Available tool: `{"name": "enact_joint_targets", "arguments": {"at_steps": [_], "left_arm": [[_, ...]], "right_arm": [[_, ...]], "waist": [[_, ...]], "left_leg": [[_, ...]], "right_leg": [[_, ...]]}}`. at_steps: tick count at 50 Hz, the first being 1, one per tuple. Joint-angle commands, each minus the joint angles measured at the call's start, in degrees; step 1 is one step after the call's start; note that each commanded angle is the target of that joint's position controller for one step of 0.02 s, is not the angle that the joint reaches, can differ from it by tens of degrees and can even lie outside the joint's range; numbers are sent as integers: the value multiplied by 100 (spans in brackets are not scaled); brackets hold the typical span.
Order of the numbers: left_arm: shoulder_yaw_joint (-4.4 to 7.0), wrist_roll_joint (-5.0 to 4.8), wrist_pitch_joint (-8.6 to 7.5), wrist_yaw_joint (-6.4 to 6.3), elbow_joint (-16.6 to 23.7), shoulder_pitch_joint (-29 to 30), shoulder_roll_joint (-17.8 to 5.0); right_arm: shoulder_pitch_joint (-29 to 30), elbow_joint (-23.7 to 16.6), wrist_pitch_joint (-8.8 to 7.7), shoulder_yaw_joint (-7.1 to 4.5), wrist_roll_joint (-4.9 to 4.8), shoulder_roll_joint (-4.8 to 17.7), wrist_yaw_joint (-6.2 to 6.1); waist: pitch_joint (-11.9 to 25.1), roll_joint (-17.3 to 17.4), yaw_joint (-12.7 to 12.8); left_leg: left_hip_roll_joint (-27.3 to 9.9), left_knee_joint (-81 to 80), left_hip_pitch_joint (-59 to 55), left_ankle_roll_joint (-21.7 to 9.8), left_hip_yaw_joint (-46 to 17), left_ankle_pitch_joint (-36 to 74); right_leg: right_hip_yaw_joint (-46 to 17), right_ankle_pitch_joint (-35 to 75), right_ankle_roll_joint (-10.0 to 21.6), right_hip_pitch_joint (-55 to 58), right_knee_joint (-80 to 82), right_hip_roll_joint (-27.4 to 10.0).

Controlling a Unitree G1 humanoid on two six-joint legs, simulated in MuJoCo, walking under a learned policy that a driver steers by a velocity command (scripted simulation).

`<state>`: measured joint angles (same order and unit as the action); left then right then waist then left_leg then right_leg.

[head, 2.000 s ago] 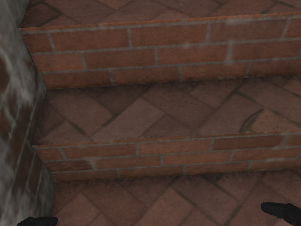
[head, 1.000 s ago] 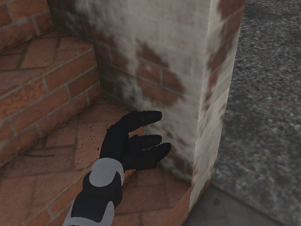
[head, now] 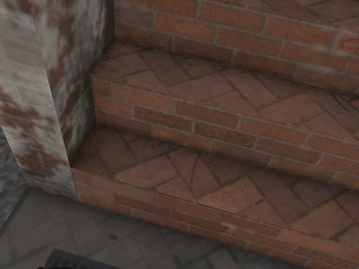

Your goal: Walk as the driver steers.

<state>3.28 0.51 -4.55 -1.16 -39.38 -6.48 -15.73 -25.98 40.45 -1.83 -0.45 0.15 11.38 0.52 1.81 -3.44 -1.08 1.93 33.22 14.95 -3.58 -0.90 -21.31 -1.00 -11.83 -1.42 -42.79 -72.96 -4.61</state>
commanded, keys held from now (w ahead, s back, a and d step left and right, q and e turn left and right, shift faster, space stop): no key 0.06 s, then e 0.78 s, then w+e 0.16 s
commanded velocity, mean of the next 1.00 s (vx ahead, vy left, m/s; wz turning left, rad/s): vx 0.10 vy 0.00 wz -0.31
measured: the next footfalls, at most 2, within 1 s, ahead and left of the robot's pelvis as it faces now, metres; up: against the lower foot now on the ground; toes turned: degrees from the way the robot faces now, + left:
right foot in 0.32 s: +0.23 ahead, -0.04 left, +0.00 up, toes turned +3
left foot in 0.68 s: +0.25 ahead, +0.19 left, +0.00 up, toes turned -18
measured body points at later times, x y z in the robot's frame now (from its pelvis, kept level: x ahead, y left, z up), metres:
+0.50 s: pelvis +0.12 +0.04 +0.00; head +0.17 +0.04 +0.45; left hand +0.28 +0.31 -0.10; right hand +0.30 -0.22 -0.08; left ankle +0.12 +0.19 -0.65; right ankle +0.19 -0.04 -0.73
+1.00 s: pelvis +0.14 +0.08 +0.01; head +0.17 +0.09 +0.46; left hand +0.40 +0.26 -0.09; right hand +0.15 -0.22 -0.08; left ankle +0.21 +0.20 -0.73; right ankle +0.08 -0.04 -0.68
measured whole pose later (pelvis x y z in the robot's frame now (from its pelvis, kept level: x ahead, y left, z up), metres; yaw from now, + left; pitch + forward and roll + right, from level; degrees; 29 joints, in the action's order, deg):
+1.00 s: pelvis +0.14 +0.08 +0.01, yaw -23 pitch +3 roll -1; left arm 3.7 -0.4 2.0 0.2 -35.5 -9.1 -16.2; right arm -12.7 38.5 -0.3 -2.4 0.5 14.6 -4.2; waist 0.8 -1.3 -1.8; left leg -4.8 25.8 17.5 0.9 3.4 -11.5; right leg 0.2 -23.4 -3.5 -27.2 -51.8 -1.0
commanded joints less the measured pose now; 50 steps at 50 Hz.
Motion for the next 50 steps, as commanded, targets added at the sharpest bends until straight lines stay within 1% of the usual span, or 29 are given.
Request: {"name": "enact_joint_targets", "arguments": {"at_steps": [1,3,5,8,10,13,15,16,17,18,19,20,21,23,24,27,30,33,34,35,36,37,39,40,42,46,48,49,50], "left_arm": [[83,72,-20,54,314,387,-292],[-32,17,-11,130,438,1053,10],[-92,-56,-9,226,453,1431,143],[-85,-97,36,343,443,1734,73],[-83,-83,32,399,408,1719,6],[32,-20,-11,440,324,1255,-317],[86,-30,-59,412,76,213,-438],[131,21,-62,309,-19,-515,-617],[127,135,-38,224,12,-372,-952],[138,87,39,109,34,-379,-739],[159,11,83,27,288,68,-689],[131,-69,156,-32,409,381,-598],[83,-66,185,-48,504,512,-600],[117,-53,225,-36,498,576,-726],[139,-54,263,-14,512,545,-709],[291,-88,358,-40,395,168,-985],[370,-123,480,-75,496,209,-1048],[291,-120,667,-152,575,117,-786],[216,-103,685,-161,576,-47,-557],[127,-57,636,-119,761,-45,-220],[224,15,534,-80,756,56,-655],[324,-35,537,-51,604,-176,-956],[321,-45,680,-89,388,-431,-869],[289,-88,731,-98,355,-593,-714],[206,-74,709,-89,540,-276,-508],[124,-93,612,45,921,204,-377],[91,-66,517,156,994,209,-358],[131,-87,510,193,983,183,-435],[154,-124,517,215,985,97,-439]], "right_arm": [[746,-626,-187,-245,8,899,-217],[335,-399,-138,-226,-59,780,-350],[200,-202,-84,-235,-13,836,-469],[156,-2,-83,-274,-30,871,-536],[292,18,-89,-312,4,897,-546],[734,-136,-48,-429,8,1118,-613],[1186,-324,-10,-487,-13,1277,-619],[1476,-510,-77,-455,121,1209,-573],[687,-613,-131,-303,365,546,-484],[297,-518,-216,-340,202,1000,-306],[759,-553,-169,-358,88,1142,-250],[1180,-642,-99,-396,124,1226,-281],[1551,-800,2,-363,268,1174,-309],[1456,-931,127,-290,282,871,-353],[1441,-964,163,-219,198,680,-400],[1522,-983,164,-171,137,592,-480],[1687,-942,175,-221,72,843,-493],[1521,-763,41,-272,-34,925,-419],[1333,-749,20,-350,43,1188,-423],[1490,-769,82,-497,321,1772,-436],[1515,-849,71,-457,561,1493,-410],[1718,-927,60,-372,506,1224,-427],[2056,-908,65,-296,243,990,-450],[2133,-871,81,-286,90,943,-465],[1852,-772,134,-269,123,900,-499],[1378,-630,147,-470,32,1315,-548],[1333,-514,98,-536,-2,1451,-545],[1399,-502,76,-561,36,1518,-493],[1412,-425,38,-582,-10,1535,-441]], "waist": [[-97,648,326],[-30,638,68],[30,989,-43],[141,1178,-166],[168,989,-176],[430,945,50],[794,695,596],[1247,252,951],[1388,-1091,152],[2046,-617,244],[1383,-232,282],[880,412,236],[583,613,197],[257,427,-87],[268,163,-108],[761,-106,-10],[852,-522,87],[780,-686,20],[839,-331,12],[623,1403,216],[829,1828,37],[847,1424,159],[627,1018,319],[496,1040,390],[319,1082,169],[397,1516,-176],[282,1531,-197],[216,1486,-163],[84,1550,-107]], "left_leg": [[-1175,-1749,-503,-639,-1395,3611],[-936,-1685,-821,-183,-930,4365],[-867,-1711,-1088,121,-660,4525],[-1037,-1553,-1451,121,-618,4822],[-1150,-1311,-1616,32,-642,5281],[-1188,-372,-1938,-8,-741,6832],[-933,1020,-1455,210,-650,7176],[-514,2511,-86,395,-630,4669],[459,4269,2318,929,-454,-1701],[239,4906,2497,915,-1120,-1448],[40,5036,2683,869,-1053,-1000],[-127,4733,2640,826,-871,-622],[-155,4481,2485,847,-802,-397],[-177,3466,1881,866,-591,-242],[-58,2837,1606,921,-454,-290],[109,1727,993,1008,-348,-114],[124,886,818,969,-439,418],[28,-631,-14,689,-334,913],[-738,-1069,-800,339,-869,967],[-2135,-1397,-1129,-575,-2484,1658],[-2812,-1523,-778,-1267,-3294,2556],[-2603,-1401,-686,-1224,-2769,2794],[-1826,-1187,-513,-682,-1604,2808],[-1652,-1189,-443,-625,-1260,2888],[-1486,-1276,-463,-669,-911,2823],[-1725,-1814,-832,-680,-990,168],[-1820,-2016,-478,-579,-901,-419],[-1771,-2024,-162,-486,-696,-380],[-1817,-2019,-2,-466,-667,-501]], "right_leg": [[-7,1026,-74,-323,997,161],[212,1453,42,-28,2128,458],[300,1780,126,326,3260,560],[271,1741,191,673,3831,531],[265,1548,321,838,3986,594],[376,623,593,1276,4204,885],[214,1449,921,2629,5156,831],[-809,2930,1339,4276,4975,76],[-2781,6256,2463,5895,4376,-1444],[-3477,4611,2971,5721,4974,-1736],[-3083,3113,2695,4948,5262,-1438],[-2639,2072,2312,4112,5526,-1105],[-2497,1736,2119,3419,5629,-857],[-2044,1511,1806,2314,5693,-342],[-1812,1778,1658,2117,5599,-37],[-1770,1901,1463,2223,5346,112],[-2109,822,1206,2436,5217,60],[-2285,159,874,2242,4835,229],[-2081,-715,602,1608,4272,460],[-916,-1900,234,248,2874,1364],[-860,-2302,-73,4,1251,1096],[-933,-1976,-164,87,470,971],[-628,-1290,-313,175,-164,875],[-561,-1117,-380,213,-231,788],[-232,-901,-478,276,-1,772],[66,-929,-433,447,1402,405],[247,-1246,-242,1103,2186,359],[421,-1336,-122,1582,2505,447],[488,-1332,45,1811,2852,456]]}}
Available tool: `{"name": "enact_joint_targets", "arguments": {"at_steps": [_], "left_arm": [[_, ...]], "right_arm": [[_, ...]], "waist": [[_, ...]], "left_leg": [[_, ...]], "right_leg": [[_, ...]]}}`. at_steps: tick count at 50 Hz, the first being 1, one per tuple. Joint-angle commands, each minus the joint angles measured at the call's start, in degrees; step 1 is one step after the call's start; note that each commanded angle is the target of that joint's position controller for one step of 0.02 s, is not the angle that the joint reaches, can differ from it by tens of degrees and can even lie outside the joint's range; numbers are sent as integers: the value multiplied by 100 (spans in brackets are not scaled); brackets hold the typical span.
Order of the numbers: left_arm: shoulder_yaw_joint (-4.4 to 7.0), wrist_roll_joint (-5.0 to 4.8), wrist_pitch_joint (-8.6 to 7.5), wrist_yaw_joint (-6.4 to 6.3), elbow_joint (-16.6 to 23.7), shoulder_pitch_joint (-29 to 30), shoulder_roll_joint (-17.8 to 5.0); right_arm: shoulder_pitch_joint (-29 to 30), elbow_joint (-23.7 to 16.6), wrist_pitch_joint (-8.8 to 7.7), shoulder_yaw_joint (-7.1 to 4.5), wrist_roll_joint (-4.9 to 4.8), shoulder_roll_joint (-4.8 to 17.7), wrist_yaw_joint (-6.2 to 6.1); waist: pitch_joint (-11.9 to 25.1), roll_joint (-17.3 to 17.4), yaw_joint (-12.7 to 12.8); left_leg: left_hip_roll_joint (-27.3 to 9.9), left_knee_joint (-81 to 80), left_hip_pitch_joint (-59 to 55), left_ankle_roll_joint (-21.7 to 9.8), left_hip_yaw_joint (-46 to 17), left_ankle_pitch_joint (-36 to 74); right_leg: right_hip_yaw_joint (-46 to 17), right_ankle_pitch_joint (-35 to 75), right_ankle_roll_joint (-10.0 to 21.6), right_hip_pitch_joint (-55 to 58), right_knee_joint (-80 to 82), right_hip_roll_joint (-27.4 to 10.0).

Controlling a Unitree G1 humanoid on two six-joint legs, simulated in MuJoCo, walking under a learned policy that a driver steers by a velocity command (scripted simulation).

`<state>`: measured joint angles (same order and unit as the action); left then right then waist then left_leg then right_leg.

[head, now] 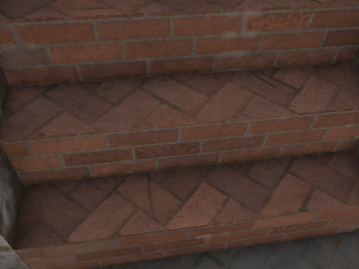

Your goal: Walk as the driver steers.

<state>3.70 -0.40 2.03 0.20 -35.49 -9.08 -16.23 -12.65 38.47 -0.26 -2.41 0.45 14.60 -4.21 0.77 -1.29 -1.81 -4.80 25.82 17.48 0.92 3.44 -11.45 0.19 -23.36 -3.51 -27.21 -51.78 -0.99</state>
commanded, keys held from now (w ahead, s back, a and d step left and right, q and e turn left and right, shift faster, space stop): w+e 0.18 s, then e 0.06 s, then no key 0.30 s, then q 0.46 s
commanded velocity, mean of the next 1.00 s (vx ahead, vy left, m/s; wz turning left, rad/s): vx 0.14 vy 0.00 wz -0.12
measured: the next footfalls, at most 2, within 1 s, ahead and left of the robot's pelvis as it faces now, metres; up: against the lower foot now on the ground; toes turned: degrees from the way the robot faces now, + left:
right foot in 0.10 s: +0.01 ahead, -0.13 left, +0.00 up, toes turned -6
left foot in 0.46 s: +0.28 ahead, +0.01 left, +0.00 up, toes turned -15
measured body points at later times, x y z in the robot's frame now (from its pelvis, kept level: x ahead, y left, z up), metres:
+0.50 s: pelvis +0.12 -0.05 -0.02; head +0.15 -0.06 +0.43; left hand +0.28 +0.20 -0.12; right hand +0.28 -0.32 -0.09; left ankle +0.24 +0.02 -0.74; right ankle -0.03 -0.13 -0.73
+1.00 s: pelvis +0.14 -0.07 -0.01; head +0.19 -0.07 +0.44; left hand +0.31 +0.19 -0.11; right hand +0.30 -0.35 -0.10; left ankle +0.17 +0.04 -0.70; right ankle +0.12 -0.20 -0.74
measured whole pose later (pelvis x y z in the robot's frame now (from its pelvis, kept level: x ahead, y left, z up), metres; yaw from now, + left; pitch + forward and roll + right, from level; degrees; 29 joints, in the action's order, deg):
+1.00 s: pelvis +0.14 -0.07 -0.01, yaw -4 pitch +2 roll -1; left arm 2.3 0.8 2.1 -4.4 -36.5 -9.9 -15.3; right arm -8.0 36.5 0.0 -3.0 -0.5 17.2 0.5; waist -2.6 0.7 1.0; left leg -1.6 53.9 29.7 4.3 1.4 -23.6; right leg 4.1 -16.9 -0.5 -14.5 -29.4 -2.4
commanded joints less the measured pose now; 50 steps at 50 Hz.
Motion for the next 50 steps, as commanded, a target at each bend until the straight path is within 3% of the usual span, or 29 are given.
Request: {"name": "enact_joint_targets", "arguments": {"at_steps": [1,3,4,5,6,7,8,10,11,14,16,19,22,23,24,25,26,27,29,31,33,34,37,39,41,43,45,49,50], "left_arm": [[138,-42,-147,101,546,219,-420],[166,-35,-101,80,232,-476,-344],[204,-66,-104,62,-64,-1040,-376],[267,-85,-138,16,-216,-1611,-521],[405,-54,-218,-48,-15,-1748,-1457],[412,60,-378,-29,87,-1684,-1347],[313,103,-459,-48,118,-1217,-1122],[159,25,-523,-62,263,-522,-728],[142,23,-519,-75,305,-359,-712],[144,14,-438,-187,255,-407,-693],[166,-21,-354,-265,151,-683,-746],[150,-40,-258,-379,21,-900,-832],[85,-67,-246,-373,55,-581,-648],[34,50,-267,-337,114,-548,-533],[-92,229,-295,-299,226,-765,-223],[-165,199,-272,-277,33,-1433,-119],[-20,128,-206,-255,-19,-1222,-791],[54,79,-115,-271,40,-814,-947],[-15,229,63,-337,65,-573,-700],[-112,218,107,-391,6,-537,-388],[-135,211,82,-432,-37,-618,-339],[-103,168,71,-442,-103,-727,-382],[-61,262,30,-465,39,-563,-576],[54,267,26,-491,11,-520,-881],[59,282,-60,-540,246,-3,-839],[54,207,-170,-578,303,-5,-734],[100,115,-139,-556,297,121,-823],[153,167,-30,-460,306,27,-888],[141,66,-41,-457,273,-99,-835]], "right_arm": [[128,-180,-131,-413,-42,1264,65],[344,-183,-170,-400,-161,1120,172],[251,-131,-187,-314,-153,784,197],[423,-205,-219,-195,1,366,256],[680,-691,-331,-97,177,136,288],[1166,-870,-533,-177,-65,542,317],[1270,-893,-631,-280,-172,931,357],[819,-499,-662,-346,77,1050,306],[665,-424,-643,-364,168,1055,254],[979,-370,-644,-108,135,397,316],[1422,-433,-648,12,102,162,407],[1433,-473,-631,-23,21,453,544],[771,-248,-719,-100,113,709,562],[473,-208,-755,-130,272,863,513],[-32,-187,-755,-161,431,1165,458],[-121,7,-687,-76,397,724,461],[157,-105,-648,-34,157,546,476],[483,-143,-592,-19,72,490,453],[1152,-238,-412,39,58,446,445],[1296,-303,-250,-68,94,764,417],[1158,-340,-209,-157,93,932,377],[1079,-336,-201,-204,-6,988,349],[1063,-381,-191,-187,-74,778,293],[1170,-562,-269,-124,-31,549,335],[1077,-583,-301,-177,-54,656,391],[702,-507,-214,-280,-91,816,410],[622,-557,-107,-172,-101,560,442],[799,-750,-62,-54,-91,460,492],[844,-811,-51,-49,-136,486,520]], "waist": [[156,1359,31],[174,1225,354],[278,779,510],[276,-211,706],[83,-1675,605],[77,-1302,900],[-492,-1021,620],[-636,-560,206],[-523,-647,53],[-55,-344,164],[127,-445,415],[342,-676,408],[641,-598,63],[946,-428,-56],[1686,487,-57],[2342,1458,161],[1888,969,85],[1232,740,107],[417,604,393],[78,788,394],[267,853,379],[394,910,404],[428,824,449],[141,-478,358],[16,-1226,335],[254,-667,286],[304,-377,204],[508,-697,438],[469,-727,492]], "left_leg": [[-1132,-1240,-133,-879,-1037,-1587],[-975,-738,231,-750,-694,-1797],[-694,23,660,-558,-287,-1816],[-297,1843,1908,-158,337,-1834],[414,3524,3870,170,225,-2399],[254,4154,4208,124,-785,-2254],[66,4132,4327,41,-920,-1555],[-69,3691,3639,100,-809,-523],[14,3502,3051,196,-703,-199],[444,2403,1898,301,-177,567],[679,1368,1422,229,-54,929],[693,664,1050,84,-280,868],[649,-375,153,-306,-314,1668],[311,-296,-881,-510,-606,2809],[-743,344,-2687,-1130,-1592,5273],[-1819,156,-3258,-2231,-3004,5641],[-1765,-253,-2621,-2296,-3096,3978],[-1469,-475,-2077,-2006,-2753,2602],[-878,-925,-641,-1448,-2216,823],[-439,-1096,214,-1217,-1824,303],[-329,-972,162,-1221,-1776,17],[-316,-926,174,-1175,-1820,-95],[-84,-671,708,-727,-1844,-1033],[589,385,1148,-215,-875,-1205],[717,2280,1600,15,-452,-1456],[516,3639,2099,207,-664,-1912],[289,3669,2285,330,-594,-1602],[279,2656,1324,386,-39,-1139],[326,2296,1230,330,34,-1066]], "right_leg": [[414,-103,404,565,1133,107],[594,577,711,1498,2250,243],[602,304,825,2315,2620,422],[-481,22,1103,3313,2855,-254],[-3315,-105,1998,3637,3332,-1786],[-4378,-1556,2629,3228,4232,-2161],[-3982,-1557,2399,2881,4380,-1983],[-2704,393,1898,2320,4142,-1381],[-2121,1843,1735,2010,3999,-1053],[-920,4473,1398,1746,3406,-504],[-811,4756,1242,1815,3149,-407],[-1358,4568,1236,2234,2915,-764],[-1475,4947,1004,2569,2129,-585],[-1448,4645,806,2153,1609,-292],[-1362,2480,500,1005,409,127],[-1460,-1175,185,370,-663,571],[-1363,-1602,2,159,-1114,381],[-1196,-1290,-117,-100,-1350,201],[-832,-881,-255,224,-294,-104],[-399,-763,-208,911,732,124],[-269,-70,-115,1195,1317,253],[-231,463,-52,1389,1635,305],[-321,931,289,1898,2232,44],[-1135,41,941,1515,2892,-672],[-2010,1922,1607,1548,3344,-1748],[-1820,3994,1821,2085,3024,-1980],[-1223,4433,1619,2367,2833,-1708],[-280,4281,1509,2159,2770,-1330],[-315,4033,1500,2205,2719,-1431]]}}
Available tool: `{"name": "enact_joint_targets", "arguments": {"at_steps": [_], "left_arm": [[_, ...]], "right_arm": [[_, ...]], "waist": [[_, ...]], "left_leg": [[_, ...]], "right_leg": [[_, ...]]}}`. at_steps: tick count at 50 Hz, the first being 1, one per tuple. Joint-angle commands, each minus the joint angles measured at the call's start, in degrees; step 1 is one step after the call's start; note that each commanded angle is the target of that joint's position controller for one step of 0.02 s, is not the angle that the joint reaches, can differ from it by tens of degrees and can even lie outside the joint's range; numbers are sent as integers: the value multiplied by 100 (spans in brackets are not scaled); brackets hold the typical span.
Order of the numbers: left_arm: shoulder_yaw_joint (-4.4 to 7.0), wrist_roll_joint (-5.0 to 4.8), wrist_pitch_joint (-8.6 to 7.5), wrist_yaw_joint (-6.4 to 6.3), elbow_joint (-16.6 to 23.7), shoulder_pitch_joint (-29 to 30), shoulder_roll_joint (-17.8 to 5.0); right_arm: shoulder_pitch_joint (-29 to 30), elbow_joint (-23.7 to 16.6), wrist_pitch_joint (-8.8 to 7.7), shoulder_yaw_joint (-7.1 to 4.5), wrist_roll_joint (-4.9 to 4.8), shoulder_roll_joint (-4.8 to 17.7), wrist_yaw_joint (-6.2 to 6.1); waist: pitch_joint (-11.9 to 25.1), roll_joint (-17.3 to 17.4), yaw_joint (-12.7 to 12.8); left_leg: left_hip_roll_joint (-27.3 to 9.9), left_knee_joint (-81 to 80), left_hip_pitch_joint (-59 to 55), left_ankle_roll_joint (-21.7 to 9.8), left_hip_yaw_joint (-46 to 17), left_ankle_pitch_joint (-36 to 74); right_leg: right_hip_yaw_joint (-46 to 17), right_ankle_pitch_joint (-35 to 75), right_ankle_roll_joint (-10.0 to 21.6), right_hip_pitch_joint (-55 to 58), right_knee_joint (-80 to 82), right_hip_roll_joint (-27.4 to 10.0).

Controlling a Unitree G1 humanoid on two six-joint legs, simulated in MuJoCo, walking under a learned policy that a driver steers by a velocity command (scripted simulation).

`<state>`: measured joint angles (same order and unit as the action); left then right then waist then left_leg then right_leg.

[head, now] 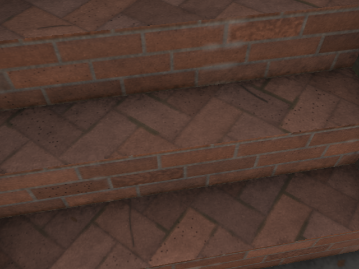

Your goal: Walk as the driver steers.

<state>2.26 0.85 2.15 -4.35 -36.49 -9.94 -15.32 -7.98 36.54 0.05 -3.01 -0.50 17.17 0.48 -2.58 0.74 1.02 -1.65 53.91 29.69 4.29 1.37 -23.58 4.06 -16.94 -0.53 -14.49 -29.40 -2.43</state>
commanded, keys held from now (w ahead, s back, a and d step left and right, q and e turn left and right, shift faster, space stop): q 0.08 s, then w+q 0.42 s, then w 0.44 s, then no key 0.06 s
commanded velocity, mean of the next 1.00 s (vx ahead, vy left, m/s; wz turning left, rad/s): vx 0.34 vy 0.00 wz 0.40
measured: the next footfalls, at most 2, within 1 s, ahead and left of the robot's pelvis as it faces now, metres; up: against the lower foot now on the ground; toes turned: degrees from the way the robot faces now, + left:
left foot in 0.10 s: +0.05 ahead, +0.12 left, +0.00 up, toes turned +6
right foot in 0.48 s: +0.15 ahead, -0.05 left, +0.00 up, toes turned +21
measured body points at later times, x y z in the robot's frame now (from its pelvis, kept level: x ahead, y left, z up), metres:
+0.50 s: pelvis +0.06 +0.03 +0.00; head +0.08 +0.04 +0.45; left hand +0.19 +0.32 -0.07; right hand +0.28 -0.18 -0.08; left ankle +0.01 +0.12 -0.73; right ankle +0.11 -0.06 -0.74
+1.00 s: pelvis +0.13 +0.09 +0.01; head +0.14 +0.10 +0.46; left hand +0.21 +0.37 -0.08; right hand +0.39 -0.03 -0.07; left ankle +0.10 +0.19 -0.73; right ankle +0.18 -0.04 -0.72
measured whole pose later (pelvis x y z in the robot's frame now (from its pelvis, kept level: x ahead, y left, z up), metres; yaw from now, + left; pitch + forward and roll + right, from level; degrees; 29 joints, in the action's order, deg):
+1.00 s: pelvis +0.13 +0.09 +0.01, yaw +23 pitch +1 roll +1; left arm -1.1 1.8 -3.6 0.0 -36.8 -8.3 -12.2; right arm -7.7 35.2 -0.5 1.3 2.2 9.9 -2.2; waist 0.1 -1.7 0.5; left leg 2.9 24.3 13.1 -2.2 -1.0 -11.8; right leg 0.3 -22.1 -3.6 -16.5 -35.0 -2.7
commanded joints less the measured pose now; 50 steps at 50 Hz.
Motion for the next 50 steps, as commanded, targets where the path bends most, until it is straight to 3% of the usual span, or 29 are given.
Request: {"name": "enact_joint_targets", "arguments": {"at_steps": [1,3,4,5,6,7,8,9,10,15,21,23,24,25,26,27,28,31,32,34,37,39,40,41,42,44,45,48,50], "left_arm": [[303,-109,-90,5,344,-24,-986],[328,-206,-149,21,339,85,-1019],[287,-240,-190,34,226,-114,-833],[223,-39,-241,73,288,-189,-620],[34,223,-305,70,830,350,-182],[156,109,-332,105,752,631,-630],[202,-14,-354,159,734,610,-784],[225,-1,-376,162,639,527,-767],[234,36,-343,151,710,663,-737],[122,72,-462,190,707,693,-228],[145,-169,-704,247,771,848,-401],[198,-168,-804,259,688,551,-415],[252,-68,-842,248,628,300,-555],[312,118,-846,223,604,-16,-831],[418,224,-858,288,481,-230,-1029],[365,136,-893,303,509,-201,-718],[317,112,-878,281,458,-229,-521],[209,145,-810,266,344,51,-372],[170,179,-782,278,349,274,-336],[122,157,-736,320,342,445,-313],[141,-37,-757,371,362,458,-519],[70,-74,-764,434,358,313,-445],[25,-62,-799,455,408,351,-375],[-83,-1,-795,472,575,300,-86],[-186,39,-786,464,509,54,101],[-150,-29,-684,444,613,424,-205],[-177,-61,-641,427,635,572,-175],[-297,98,-649,415,363,92,71],[-378,192,-606,460,138,-3,332]], "right_arm": [[289,-636,-78,-5,-33,255,73],[-203,-516,-84,-91,-3,367,90],[-424,-466,-75,-163,21,489,57],[-719,-474,-62,-310,36,880,-41],[-900,-578,-94,-442,273,1586,-126],[-1006,-618,-184,-342,340,1154,-95],[-787,-558,-221,-318,236,1053,-122],[-509,-562,-206,-304,70,904,-177],[-236,-651,-149,-232,-43,719,-262],[-281,-652,-151,-167,79,574,-460],[-213,-727,-139,-233,-25,577,-361],[115,-801,-156,-183,-62,417,-339],[244,-875,-197,-99,-52,166,-322],[426,-1019,-256,32,-48,-215,-298],[417,-1162,-307,22,-77,9,-284],[250,-1065,-289,-122,-39,526,-267],[195,-957,-252,-187,47,669,-236],[379,-825,-281,5,191,100,-228],[382,-770,-313,94,261,-98,-208],[569,-687,-360,236,246,-386,-136],[552,-615,-408,209,163,-183,-124],[416,-586,-333,194,259,-89,-168],[215,-628,-311,136,269,154,-202],[232,-644,-278,98,362,436,-226],[106,-571,-165,85,303,360,-240],[163,-637,-117,155,256,163,-255],[219,-631,-139,174,277,114,-260],[540,-628,-166,192,287,123,-294],[792,-583,-98,444,234,-582,-282]], "waist": [[762,-1079,175],[792,-992,-114],[878,-643,-188],[1069,299,-252],[1255,2071,-278],[1655,925,-633],[1274,621,-442],[1035,327,-271],[771,409,-191],[694,540,-53],[686,890,-168],[763,752,114],[1022,529,214],[1231,-365,294],[949,-1705,223],[754,-1221,179],[758,-726,174],[588,-351,16],[635,-403,-82],[900,-617,-44],[947,-971,-107],[1180,-1094,-208],[1399,-872,-308],[1575,151,-130],[1698,888,-132],[769,850,-263],[483,801,-255],[566,678,38],[503,655,269]], "left_leg": [[8,-907,-163,-75,241,142],[224,-2081,-1029,-331,427,697],[391,-2817,-1709,-552,313,1421],[-236,-2882,-2989,-900,-685,3036],[-1975,-3266,-3415,-2346,-3441,4258],[-2126,-3486,-3287,-2781,-3585,3533],[-1821,-3586,-3016,-2525,-3075,2428],[-1435,-3643,-2724,-2151,-2694,1373],[-1209,-3732,-2363,-1909,-2481,1181],[-617,-3603,-1503,-1688,-1791,1734],[-603,-3439,-1536,-1725,-2558,1015],[-415,-3055,-1464,-1551,-2622,1496],[-252,-2557,-967,-1297,-2474,1498],[252,-1527,217,-927,-1819,593],[648,-509,1305,-613,-1104,-1049],[99,568,1503,-381,-1076,-1006],[67,1024,1480,-309,-1075,-641],[72,349,800,-200,-745,-94],[115,-139,239,-144,-521,48],[249,-1164,-659,-99,-129,178],[289,-2627,-1214,-154,-9,1203],[310,-2939,-2171,-369,60,1628],[11,-2854,-2736,-531,-275,2209],[-486,-2737,-3242,-949,-1141,2767],[-951,-3301,-3178,-1470,-1787,1659],[-1337,-4081,-2691,-1769,-2609,-19],[-1346,-4218,-2535,-1742,-2643,68],[-830,-4004,-1841,-1538,-1586,1702],[-343,-3538,-1557,-1244,-878,2815]], "right_leg": [[-767,3146,1193,920,446,-1369],[-578,2895,930,652,-32,-1330],[-287,2514,648,302,-597,-1107],[206,969,135,-985,-1975,-672],[55,-2173,-352,-2877,-3447,284],[-960,-2232,-411,-2804,-4222,180],[-997,-1697,-364,-2965,-4226,70],[-974,-1152,-348,-2966,-3885,-60],[-937,-725,-362,-2843,-3587,-47],[-627,124,-420,-1752,-2272,462],[-651,-254,-296,-898,-466,591],[-606,573,-83,-22,827,507],[-818,949,75,977,922,107],[-1956,656,581,2068,1040,-811],[-3556,119,1452,2085,1650,-1785],[-3680,50,1748,1893,1594,-2093],[-3231,91,1643,1725,1507,-1813],[-1855,1920,1243,1012,1453,-1144],[-1340,2850,1154,626,1350,-887],[-834,3729,1012,446,1097,-633],[-1002,3633,1000,763,827,-693],[-961,3951,795,555,451,-658],[-829,3541,596,282,86,-519],[-481,2415,201,-391,-524,-116],[-358,217,-86,-642,-878,-13],[-484,-1335,-273,-1444,-1329,-53],[-556,-1558,-296,-1565,-1473,-116],[-331,-953,-319,-387,-885,-1],[-193,537,-387,441,380,110]]}}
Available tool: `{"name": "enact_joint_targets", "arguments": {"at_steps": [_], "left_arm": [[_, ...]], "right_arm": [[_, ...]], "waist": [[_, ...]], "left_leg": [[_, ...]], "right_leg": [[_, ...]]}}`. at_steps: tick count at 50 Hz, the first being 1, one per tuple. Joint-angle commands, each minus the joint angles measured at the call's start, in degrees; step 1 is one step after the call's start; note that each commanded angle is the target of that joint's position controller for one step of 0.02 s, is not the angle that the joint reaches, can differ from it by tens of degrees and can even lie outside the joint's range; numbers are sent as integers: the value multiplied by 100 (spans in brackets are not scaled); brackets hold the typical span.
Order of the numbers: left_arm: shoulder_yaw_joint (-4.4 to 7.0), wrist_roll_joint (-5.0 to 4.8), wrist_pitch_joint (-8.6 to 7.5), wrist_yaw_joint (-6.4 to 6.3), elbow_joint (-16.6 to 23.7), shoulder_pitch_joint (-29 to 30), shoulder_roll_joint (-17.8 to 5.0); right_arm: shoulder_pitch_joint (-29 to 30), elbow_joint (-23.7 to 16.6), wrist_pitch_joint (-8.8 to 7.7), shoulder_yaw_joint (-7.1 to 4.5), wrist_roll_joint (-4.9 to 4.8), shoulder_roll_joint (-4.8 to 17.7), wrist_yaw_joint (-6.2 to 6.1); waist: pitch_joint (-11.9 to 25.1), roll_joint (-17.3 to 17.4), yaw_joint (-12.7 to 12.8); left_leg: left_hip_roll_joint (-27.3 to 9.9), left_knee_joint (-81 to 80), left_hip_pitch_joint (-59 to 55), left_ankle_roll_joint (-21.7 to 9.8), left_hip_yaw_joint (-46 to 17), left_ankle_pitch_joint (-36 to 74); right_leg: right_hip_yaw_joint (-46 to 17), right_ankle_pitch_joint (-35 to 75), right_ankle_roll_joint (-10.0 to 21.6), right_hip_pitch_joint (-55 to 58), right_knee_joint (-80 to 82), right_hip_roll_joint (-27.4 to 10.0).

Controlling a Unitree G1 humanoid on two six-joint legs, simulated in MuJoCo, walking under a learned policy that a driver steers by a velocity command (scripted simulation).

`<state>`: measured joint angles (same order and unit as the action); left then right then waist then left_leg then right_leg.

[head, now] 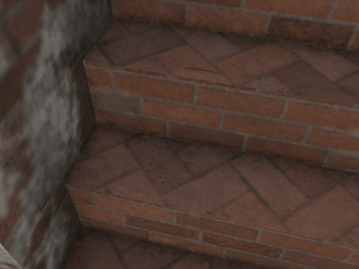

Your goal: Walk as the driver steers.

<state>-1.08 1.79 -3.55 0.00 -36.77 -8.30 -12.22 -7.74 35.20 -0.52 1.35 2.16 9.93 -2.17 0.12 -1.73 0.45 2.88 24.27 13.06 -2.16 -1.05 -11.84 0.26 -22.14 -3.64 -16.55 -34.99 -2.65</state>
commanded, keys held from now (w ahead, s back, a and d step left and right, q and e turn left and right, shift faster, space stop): no key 1.00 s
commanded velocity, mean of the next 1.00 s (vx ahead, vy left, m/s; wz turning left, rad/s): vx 0.09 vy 0.00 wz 0.02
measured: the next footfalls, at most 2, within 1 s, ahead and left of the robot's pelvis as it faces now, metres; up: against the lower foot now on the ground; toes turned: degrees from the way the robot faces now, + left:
right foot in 0.04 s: +0.06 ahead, -0.13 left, +0.00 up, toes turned -1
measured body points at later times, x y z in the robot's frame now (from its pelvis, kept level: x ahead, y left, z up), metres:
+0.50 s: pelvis +0.03 -0.02 +0.00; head +0.05 -0.02 +0.45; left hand +0.17 +0.22 -0.12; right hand +0.16 -0.25 -0.13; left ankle +0.01 +0.10 -0.74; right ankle +0.02 -0.13 -0.74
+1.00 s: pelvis +0.01 -0.02 +0.00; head +0.02 -0.02 +0.45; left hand +0.08 +0.22 -0.14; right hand +0.07 -0.26 -0.14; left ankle +0.01 +0.10 -0.74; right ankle +0.02 -0.13 -0.74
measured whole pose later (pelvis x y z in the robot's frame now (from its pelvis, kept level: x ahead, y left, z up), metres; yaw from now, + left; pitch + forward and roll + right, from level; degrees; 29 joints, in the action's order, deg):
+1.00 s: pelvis +0.01 -0.02 +0.00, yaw +0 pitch +0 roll +0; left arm 0.1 1.5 2.4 -1.7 -53.2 -12.3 -11.8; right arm -11.2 59.2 -2.2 1.7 1.3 11.8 -0.1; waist -1.1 0.4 -0.4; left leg 0.0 22.3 10.8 0.5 -2.5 -11.8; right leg 1.4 -10.1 0.8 -10.6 -20.4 0.8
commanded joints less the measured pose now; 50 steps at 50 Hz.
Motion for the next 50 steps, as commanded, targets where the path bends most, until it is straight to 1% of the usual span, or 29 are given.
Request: {"name": "enact_joint_targets", "arguments": {"at_steps": [1,2,3,4,5,6,7,8,9,11,12,13,15,19,25,27,30,31,32,34,42,46,47,50], "left_arm": [[-91,204,19,24,169,6,-15],[-49,139,45,30,176,-77,-212],[11,21,73,34,217,-60,-530],[40,-61,115,36,231,286,-629],[-9,-37,149,53,350,526,-403],[-17,24,128,19,236,419,-389],[11,43,95,4,155,330,-474],[27,28,66,3,60,190,-507],[32,3,57,8,-31,99,-511],[35,-6,83,15,-105,109,-464],[38,-7,113,13,-144,131,-443],[36,-4,153,-8,-200,142,-425],[62,7,214,-38,-321,132,-463],[103,3,315,-86,-526,154,-486],[169,-8,371,-134,-837,65,-533],[184,-6,395,-150,-867,113,-577],[202,-5,444,-175,-962,5,-587],[216,-7,463,-167,-1028,-86,-597],[216,-14,477,-166,-1045,-98,-565],[220,-3,492,-175,-1105,-145,-551],[237,-20,488,-190,-1303,-329,-549],[222,-11,510,-200,-1379,-410,-511],[227,-39,542,-184,-1353,-362,-526],[223,-35,569,-180,-1404,-470,-517]], "right_arm": [[576,-346,-77,49,-10,69,31],[326,-217,-130,10,-9,204,82],[69,-126,-169,-18,-12,330,119],[-163,-56,-186,29,40,279,145],[56,44,-233,8,70,483,201],[171,99,-246,-12,23,539,219],[141,151,-245,-20,-12,607,211],[79,220,-234,-18,-41,642,206],[8,293,-226,-11,-61,641,205],[-80,438,-201,-2,-70,628,200],[-106,511,-186,4,-68,612,199],[33,567,-145,19,-55,593,195],[-74,699,-94,30,-57,584,188],[-108,957,-45,31,-45,641,174],[-82,1273,-47,27,-44,737,129],[-68,1387,-135,-1,-67,805,154],[-27,1555,-179,-13,-82,812,184],[-227,1644,-194,-28,-93,819,201],[-181,1699,-201,-33,-86,822,210],[-135,1763,-206,-34,-73,785,213],[-218,2022,-225,-48,-82,779,202],[-296,2127,-215,-48,-83,743,194],[-341,2179,-221,-61,-81,746,200],[-401,2240,-224,-80,-91,739,197]], "waist": [[225,753,180],[428,541,112],[497,171,-53],[395,-423,-280],[201,-105,-55],[294,-99,-20],[381,-46,-17],[487,11,-2],[585,28,-16],[759,63,-45],[783,66,-50],[746,149,4],[747,177,-51],[482,245,-78],[250,285,-82],[264,245,-111],[273,250,-74],[267,203,-136],[167,242,-99],[101,265,-89],[41,259,-91],[-5,258,-97],[-26,305,-76],[29,264,-62]], "left_leg": [[-727,-309,-20,-369,-578,2032],[-678,-139,-59,-233,-576,1674],[-554,-194,-29,-82,-548,701],[-544,-449,-86,64,-589,200],[-505,-306,76,153,-583,419],[-494,-208,76,189,-498,830],[-521,-123,16,176,-509,1356],[-530,-40,-66,159,-495,1823],[-559,13,-151,146,-501,2103],[-578,87,-284,155,-487,2307],[-583,99,-302,164,-482,2272],[-617,142,-298,148,-533,2345],[-648,129,-330,164,-544,2160],[-655,-10,-190,220,-559,1537],[-670,-186,-120,246,-587,1072],[-731,-252,-110,261,-607,1117],[-727,-329,-62,270,-596,960],[-713,-417,-34,297,-560,723],[-701,-463,48,310,-561,594],[-696,-537,107,315,-559,450],[-702,-676,185,294,-567,166],[-693,-726,238,305,-550,42],[-682,-709,258,291,-588,65],[-689,-717,243,283,-588,20]], "right_leg": [[125,1714,-31,759,1151,125],[0,2415,20,1002,1077,-30],[-201,2854,169,1021,970,-204],[-328,2384,395,840,955,-259],[-379,2339,454,926,1005,-227],[-384,2400,440,1087,1015,-202],[-379,2712,431,1198,988,-176],[-370,3064,429,1308,963,-169],[-356,3380,425,1389,921,-161],[-332,3735,413,1483,893,-170],[-330,3792,411,1500,902,-169],[-326,3915,417,1492,946,-185],[-327,3932,419,1502,994,-190],[-328,3511,414,1405,1154,-172],[-309,2907,396,1258,1364,-133],[-394,3015,435,1274,1434,-190],[-387,2802,438,1319,1511,-178],[-401,2576,454,1315,1504,-156],[-407,2437,459,1280,1545,-155],[-411,2236,456,1218,1594,-154],[-417,1944,457,1102,1683,-144],[-415,1857,472,1057,1712,-124],[-427,2000,480,1038,1676,-142],[-422,1986,492,1033,1668,-134]]}}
